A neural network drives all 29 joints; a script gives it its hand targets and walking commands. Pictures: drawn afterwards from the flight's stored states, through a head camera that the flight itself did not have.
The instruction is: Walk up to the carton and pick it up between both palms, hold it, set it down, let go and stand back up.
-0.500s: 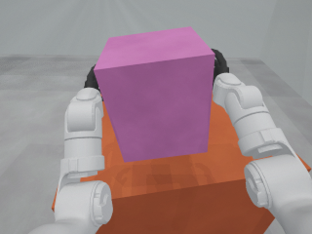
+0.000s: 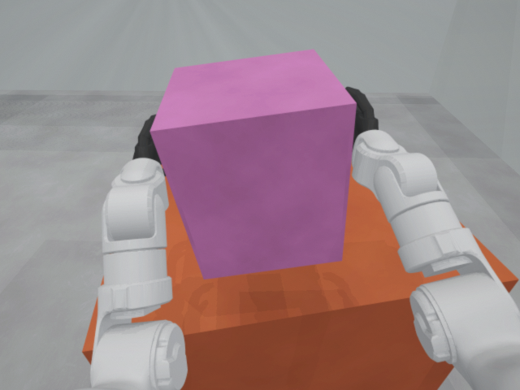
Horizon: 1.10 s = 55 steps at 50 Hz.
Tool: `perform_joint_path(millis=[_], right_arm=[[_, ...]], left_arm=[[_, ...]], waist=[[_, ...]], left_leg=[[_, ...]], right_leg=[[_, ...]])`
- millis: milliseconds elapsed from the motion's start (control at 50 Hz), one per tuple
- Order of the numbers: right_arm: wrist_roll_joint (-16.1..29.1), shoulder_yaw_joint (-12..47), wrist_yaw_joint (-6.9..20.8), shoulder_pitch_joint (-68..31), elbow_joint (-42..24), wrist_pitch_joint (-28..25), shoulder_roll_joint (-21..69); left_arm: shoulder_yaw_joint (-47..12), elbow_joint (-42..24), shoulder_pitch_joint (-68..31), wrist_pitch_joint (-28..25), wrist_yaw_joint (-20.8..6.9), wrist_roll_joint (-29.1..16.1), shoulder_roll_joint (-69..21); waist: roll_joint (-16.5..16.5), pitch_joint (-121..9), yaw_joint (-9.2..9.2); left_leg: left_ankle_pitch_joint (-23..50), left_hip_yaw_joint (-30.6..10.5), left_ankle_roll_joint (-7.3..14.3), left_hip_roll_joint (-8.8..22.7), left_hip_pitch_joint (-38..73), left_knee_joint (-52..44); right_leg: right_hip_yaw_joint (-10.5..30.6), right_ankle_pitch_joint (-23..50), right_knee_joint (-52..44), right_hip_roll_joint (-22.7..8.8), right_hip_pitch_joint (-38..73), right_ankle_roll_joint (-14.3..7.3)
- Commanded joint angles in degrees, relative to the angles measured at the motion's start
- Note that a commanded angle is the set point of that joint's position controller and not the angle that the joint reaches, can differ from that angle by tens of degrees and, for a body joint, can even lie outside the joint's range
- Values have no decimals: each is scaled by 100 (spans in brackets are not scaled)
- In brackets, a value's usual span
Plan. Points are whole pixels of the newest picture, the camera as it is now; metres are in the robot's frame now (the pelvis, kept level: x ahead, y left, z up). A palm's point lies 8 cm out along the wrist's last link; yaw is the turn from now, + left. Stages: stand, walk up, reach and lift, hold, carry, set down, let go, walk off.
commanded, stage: hold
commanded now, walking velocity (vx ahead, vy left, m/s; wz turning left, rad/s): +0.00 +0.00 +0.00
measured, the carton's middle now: (258, 164) +0.38 +0.01 +0.23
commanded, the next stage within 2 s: set down in 1.10 s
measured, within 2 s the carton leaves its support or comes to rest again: neither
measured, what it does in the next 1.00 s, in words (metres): stands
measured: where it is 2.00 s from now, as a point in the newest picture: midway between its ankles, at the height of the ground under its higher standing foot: outside the picture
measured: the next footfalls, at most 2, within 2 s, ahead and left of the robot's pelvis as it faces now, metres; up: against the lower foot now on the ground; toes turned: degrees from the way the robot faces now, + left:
none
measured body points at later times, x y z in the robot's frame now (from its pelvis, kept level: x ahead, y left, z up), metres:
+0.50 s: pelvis +0.00 +0.00 +0.00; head -0.08 +0.01 +0.44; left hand +0.38 +0.15 +0.26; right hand +0.39 -0.15 +0.28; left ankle +0.07 +0.13 -0.74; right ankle -0.05 -0.12 -0.74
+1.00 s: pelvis +0.00 +0.00 +0.00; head -0.07 +0.02 +0.44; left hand +0.38 +0.16 +0.25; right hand +0.39 -0.15 +0.27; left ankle +0.07 +0.13 -0.74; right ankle -0.05 -0.12 -0.74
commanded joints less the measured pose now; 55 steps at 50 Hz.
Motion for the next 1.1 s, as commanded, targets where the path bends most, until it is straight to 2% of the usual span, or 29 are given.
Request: perform_joint_path(millis=[0, 100, 200, 220, 260, 280, 320, 360, 420, 460, 500, 540, 580, 620, 680, 700, 720, 740, 760, 800, 820, 840, 860, 940, 960, 980, 1000, 1040, 1080], right_arm=[[873, 1512, 710, -4392, -1795, 57, 4121], [703, 1204, 857, -4990, -1330, -6, 4047], [825, 1252, 840, -4655, -1327, 17, 4032], [894, 1414, 835, -4709, -1497, -2, 4018], [853, 1330, 784, -4667, -1461, 10, 3939], [791, 1273, 767, -4434, -1100, 98, 3899], [853, 1392, 735, -4592, -1354, 46, 3944], [918, 1382, 786, -4606, -1292, 30, 3925], [815, 1314, 809, -4731, -1271, 10, 3982], [796, 1176, 827, -4919, -1221, -10, 4033], [898, 1353, 840, -4856, -1465, -55, 4142], [926, 1380, 807, -4804, -1726, -56, 4130], [838, 1206, 796, -4659, -1124, 75, 4007], [805, 1185, 818, -4795, -1226, 59, 4001], [820, 1217, 826, -4841, -1254, 21, 4038], [813, 1211, 826, -4688, -1021, 87, 4021], [899, 1279, 832, -4895, -1376, -2, 4075], [871, 1182, 815, -4886, -1194, 46, 4031], [972, 1299, 807, -4790, -1555, -17, 4117], [1011, 1414, 763, -4785, -1676, -10, 3947], [1017, 1491, 734, -4667, -1718, -16, 3964], [992, 1389, 715, -4570, -1555, 54, 3834], [997, 1398, 699, -4408, -1553, 66, 3936], [958, 1372, 754, -4614, -1567, 82, 3903], [1016, 1423, 777, -4596, -1726, 31, 3994], [963, 1357, 772, -4505, -1534, 83, 3833], [1034, 1408, 767, -4584, -1801, 57, 3793], [1046, 1456, 774, -4617, -1859, 49, 3884], [921, 1310, 801, -4559, -1479, 128, 3852]], left_arm=[[-2784, -922, -5549, -685, -728, -1105, -2960], [-2811, -385, -6072, -700, -722, -1097, -3147], [-2688, -611, -5900, -766, -655, -1213, -3036], [-2652, -579, -5772, -760, -651, -1193, -3096], [-2499, -321, -5510, -700, -750, -1113, -2959], [-2319, 18, -5370, -660, -791, -968, -2793], [-2354, -158, -5404, -673, -834, -1008, -2865], [-2571, -684, -5810, -732, -765, -1110, -2981], [-2589, -373, -5769, -723, -746, -1120, -3026], [-2553, -276, -5873, -750, -740, -1047, -3049], [-2679, -621, -5896, -805, -698, -1184, -3097], [-2823, -715, -5818, -804, -692, -1276, -3210], [-2548, -465, -6041, -778, -685, -1109, -3009], [-2528, -380, -5906, -737, -696, -1091, -3033], [-2682, -449, -6073, -774, -683, -1232, -3118], [-2511, -84, -5822, -721, -679, -1089, -3013], [-2679, -520, -6050, -776, -673, -1263, -3062], [-2479, -260, -5916, -745, -679, -1117, -3059], [-2611, -605, -5810, -778, -679, -1201, -3126], [-2544, -471, -5545, -712, -703, -1161, -3068], [-2725, -676, -5546, -713, -703, -1212, -3177], [-2508, -401, -5369, -662, -733, -1091, -2976], [-2554, -516, -5367, -667, -761, -1111, -2990], [-2757, -767, -5695, -656, -738, -1139, -3106], [-2915, -1149, -5777, -711, -707, -1259, -3160], [-2841, -902, -5620, -638, -686, -1182, -3131], [-2937, -974, -5558, -615, -694, -1258, -3166], [-2963, -1134, -5730, -658, -651, -1303, -3145], [-2750, -724, -5702, -618, -639, -1143, -3034]], waist=[[112, -2268, -13], [326, -2305, 12], [257, -2727, -17], [181, -2753, 83], [144, -2464, 70], [95, -2027, 48], [132, -2300, 117], [419, -2629, 78], [169, -2291, 19], [244, -2202, 68], [268, -2617, 98], [254, -2936, -35], [221, -2319, -39], [193, -2240, 79], [189, -2572, 9], [205, -2256, 58], [276, -2721, 28], [255, -2390, 102], [273, -2818, 91], [290, -2784, 110], [225, -2898, 0], [226, -2526, 62], [173, -2414, -45], [334, -2423, -46], [486, -2819, -41], [450, -2529, -93], [511, -2670, -112], [387, -2791, -77], [245, -2236, -69]], left_leg=[[1145, -108, -11, -330, 2586, 100], [337, -59, 18, -277, 2325, -99], [1184, -65, -26, -321, 2645, 110], [1396, -85, -19, -298, 2714, 143], [1169, 15, 16, -334, 2604, 73], [894, 8, 72, -333, 2437, -19], [1126, 21, 43, -355, 2490, 21], [1421, -19, -90, -318, 2713, 78], [1085, -29, -16, -311, 2532, 36], [728, -47, 35, -317, 2483, -48], [1128, -61, -15, -330, 2551, 68], [1488, -77, -45, -360, 2709, 165], [1024, -52, 11, -353, 2545, 53], [710, -68, 50, -307, 2433, -27], [910, -77, 28, -308, 2486, -6], [711, -42, 51, -319, 2445, -31], [935, -58, 8, -324, 2545, 58], [921, -56, 53, -348, 2375, 70], [1352, -62, -16, -313, 2584, 146], [1498, -34, -21, -351, 2711, 191], [1654, -70, -63, -342, 2780, 232], [1463, -20, -26, -360, 2670, 185], [1444, -32, -51, -344, 2685, 136], [1203, -91, -73, -303, 2630, 100], [1467, -71, -140, -306, 2795, 164], [1471, -88, -120, -325, 2747, 147], [1644, -104, -126, -321, 2846, 208], [1583, -125, -136, -300, 2819, 216], [1011, -93, -45, -294, 2611, 46]], right_leg=[[-66, 1702, -402, 281, -1249, 672], [-103, 541, -479, 262, -1596, 504], [-60, 1566, -363, 322, -1313, 588], [-58, 1770, -349, 336, -1244, 589], [-29, 1783, -387, 293, -1155, 639], [13, 1706, -436, 186, -1263, 673], [31, 1866, -401, 236, -1097, 648], [-77, 1828, -384, 327, -1110, 581], [-75, 1416, -456, 301, -1270, 572], [-25, 1173, -510, 221, -1435, 597], [-42, 1578, -401, 292, -1263, 586], [-93, 2041, -359, 322, -1125, 604], [-57, 1440, -433, 297, -1360, 613], [-15, 1209, -472, 224, -1449, 621], [-9, 1318, -439, 288, -1353, 572], [-39, 1189, -464, 232, -1433, 574], [2, 1377, -428, 272, -1328, 565], [-5, 1444, -419, 255, -1377, 588], [-20, 1984, -336, 275, -1193, 613], [-8, 2160, -359, 263, -1135, 662], [-26, 2290, -319, 329, -1023, 639], [2, 2216, -376, 276, -1138, 675], [-43, 2241, -370, 274, -1102, 686], [-92, 1557, -433, 316, -1272, 585], [-38, 1814, -382, 312, -1204, 579], [-62, 1795, -402, 312, -1264, 573], [-53, 1963, -393, 337, -1181, 554], [-82, 1898, -366, 387, -1228, 589], [-85, 1268, -478, 329, -1483, 569]])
